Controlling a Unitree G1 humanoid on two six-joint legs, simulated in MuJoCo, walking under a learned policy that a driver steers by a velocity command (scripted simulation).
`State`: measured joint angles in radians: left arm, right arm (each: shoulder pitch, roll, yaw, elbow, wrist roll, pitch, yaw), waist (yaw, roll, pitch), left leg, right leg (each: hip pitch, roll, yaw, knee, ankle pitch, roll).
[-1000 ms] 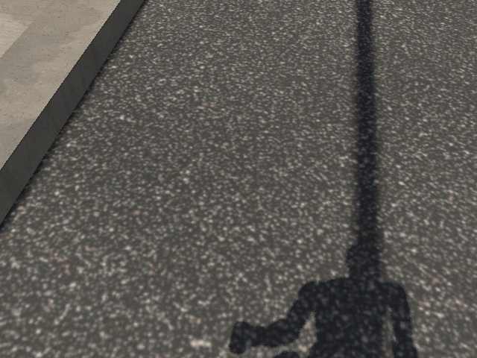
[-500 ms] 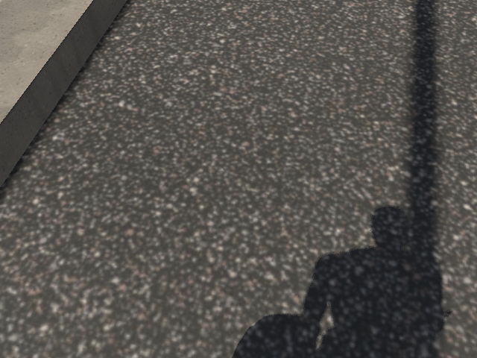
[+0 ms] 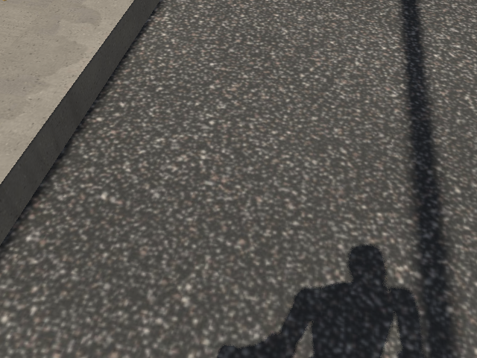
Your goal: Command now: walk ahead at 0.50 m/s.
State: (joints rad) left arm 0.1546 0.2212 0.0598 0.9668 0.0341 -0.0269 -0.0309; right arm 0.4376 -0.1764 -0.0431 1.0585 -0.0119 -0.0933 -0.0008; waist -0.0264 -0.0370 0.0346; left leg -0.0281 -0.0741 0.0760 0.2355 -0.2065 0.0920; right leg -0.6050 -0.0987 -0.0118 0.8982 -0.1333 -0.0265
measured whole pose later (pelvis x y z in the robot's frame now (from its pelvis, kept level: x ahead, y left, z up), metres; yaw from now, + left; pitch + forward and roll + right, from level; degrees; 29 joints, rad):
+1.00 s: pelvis +0.51 -0.07 -0.01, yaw -28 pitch +1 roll -1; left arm 0.24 0.31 0.09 0.83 0.02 0.01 -0.01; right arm 0.19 -0.23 -0.03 0.79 -0.02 -0.08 -0.01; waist 0.01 -0.04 0.08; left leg -0.30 0.01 0.09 0.42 -0.13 0.05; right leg -0.50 0.07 0.06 1.15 -0.41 -0.01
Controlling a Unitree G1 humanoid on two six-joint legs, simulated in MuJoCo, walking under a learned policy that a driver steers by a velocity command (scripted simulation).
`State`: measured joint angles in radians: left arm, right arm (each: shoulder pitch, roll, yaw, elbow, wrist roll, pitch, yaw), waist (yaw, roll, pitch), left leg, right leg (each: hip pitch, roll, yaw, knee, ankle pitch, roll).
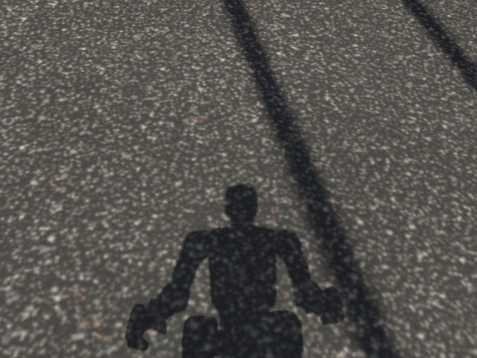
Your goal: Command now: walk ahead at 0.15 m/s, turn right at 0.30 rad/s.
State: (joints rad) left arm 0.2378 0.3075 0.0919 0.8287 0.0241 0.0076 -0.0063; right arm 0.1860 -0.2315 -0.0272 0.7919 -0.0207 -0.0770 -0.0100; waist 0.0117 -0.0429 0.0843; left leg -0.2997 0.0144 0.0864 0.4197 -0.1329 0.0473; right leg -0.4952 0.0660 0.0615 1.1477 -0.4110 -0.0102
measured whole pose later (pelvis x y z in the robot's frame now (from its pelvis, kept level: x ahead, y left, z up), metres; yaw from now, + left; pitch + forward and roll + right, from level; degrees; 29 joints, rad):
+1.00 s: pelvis +0.05 -0.02 +0.00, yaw -2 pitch -2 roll +0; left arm 0.28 0.18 -0.01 1.11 0.01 -0.01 0.04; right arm 0.29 -0.17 0.00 1.11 -0.01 0.00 -0.03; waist 0.00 0.00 0.03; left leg -0.15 0.02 0.05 0.38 -0.20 0.00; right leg -0.15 0.04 0.00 0.37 -0.20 -0.03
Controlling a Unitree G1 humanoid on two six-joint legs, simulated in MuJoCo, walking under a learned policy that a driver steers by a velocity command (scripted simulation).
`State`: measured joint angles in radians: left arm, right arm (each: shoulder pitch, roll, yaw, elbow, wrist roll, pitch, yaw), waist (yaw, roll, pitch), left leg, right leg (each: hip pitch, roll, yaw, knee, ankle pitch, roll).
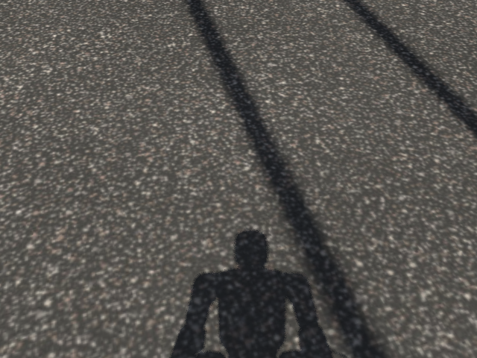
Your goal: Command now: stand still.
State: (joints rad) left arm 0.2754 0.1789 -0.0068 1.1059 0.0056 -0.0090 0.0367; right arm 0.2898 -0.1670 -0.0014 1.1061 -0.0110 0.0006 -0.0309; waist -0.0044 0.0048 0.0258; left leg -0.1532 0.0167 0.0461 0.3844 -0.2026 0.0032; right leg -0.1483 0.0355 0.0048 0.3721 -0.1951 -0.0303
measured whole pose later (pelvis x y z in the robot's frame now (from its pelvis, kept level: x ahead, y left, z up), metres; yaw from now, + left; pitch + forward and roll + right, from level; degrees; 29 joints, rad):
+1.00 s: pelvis +0.01 +0.01 +0.00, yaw +0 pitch -1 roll +0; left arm 0.33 0.12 -0.01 1.17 0.01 -0.01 0.05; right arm 0.34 -0.12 0.00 1.15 -0.01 -0.01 -0.04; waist 0.00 0.00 0.02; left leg -0.16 -0.01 0.04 0.40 -0.22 0.02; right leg -0.15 0.01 0.01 0.39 -0.22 -0.01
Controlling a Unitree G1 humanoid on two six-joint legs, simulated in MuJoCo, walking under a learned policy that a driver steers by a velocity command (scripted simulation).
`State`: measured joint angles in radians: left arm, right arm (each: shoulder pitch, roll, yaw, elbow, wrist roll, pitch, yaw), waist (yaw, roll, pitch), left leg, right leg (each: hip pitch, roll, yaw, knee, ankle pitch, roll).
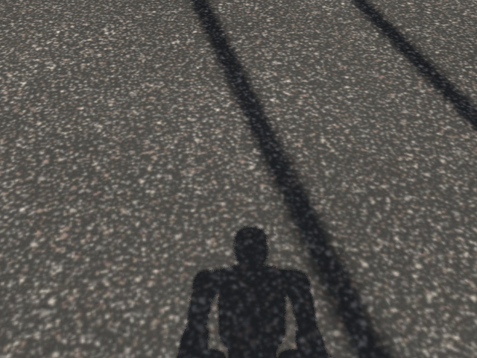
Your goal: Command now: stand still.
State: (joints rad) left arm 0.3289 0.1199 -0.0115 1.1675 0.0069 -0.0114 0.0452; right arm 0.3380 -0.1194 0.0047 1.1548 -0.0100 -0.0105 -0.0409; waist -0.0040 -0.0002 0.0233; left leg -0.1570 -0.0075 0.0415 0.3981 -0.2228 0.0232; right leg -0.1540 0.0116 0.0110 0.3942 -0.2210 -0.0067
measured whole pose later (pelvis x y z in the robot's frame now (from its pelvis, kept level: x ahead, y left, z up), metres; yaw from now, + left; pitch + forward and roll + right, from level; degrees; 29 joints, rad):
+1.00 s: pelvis +0.33 +0.00 -0.01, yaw -1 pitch +0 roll +1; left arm 0.36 0.17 0.04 1.06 0.02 -0.09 0.00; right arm 0.20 -0.20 -0.07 1.01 -0.02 -0.07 0.01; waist 0.01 -0.02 0.06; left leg -0.30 -0.08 0.15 0.48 -0.19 0.13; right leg -0.33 -0.02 0.00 1.23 -0.30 -0.10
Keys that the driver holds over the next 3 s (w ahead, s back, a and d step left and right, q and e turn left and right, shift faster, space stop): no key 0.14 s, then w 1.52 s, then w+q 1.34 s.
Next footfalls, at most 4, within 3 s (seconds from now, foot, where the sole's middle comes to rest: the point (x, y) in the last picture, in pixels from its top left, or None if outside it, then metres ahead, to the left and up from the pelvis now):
0.86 left None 0.42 0.05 -0.78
1.42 right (281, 286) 0.74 -0.10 -0.78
1.98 left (228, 211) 1.04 0.06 -0.78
2.54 right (241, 140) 1.41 0.01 -0.78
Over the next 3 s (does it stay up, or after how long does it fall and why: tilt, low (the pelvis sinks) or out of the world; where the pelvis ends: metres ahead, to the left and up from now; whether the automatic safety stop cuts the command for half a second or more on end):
stays up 1.40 0.15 -0.01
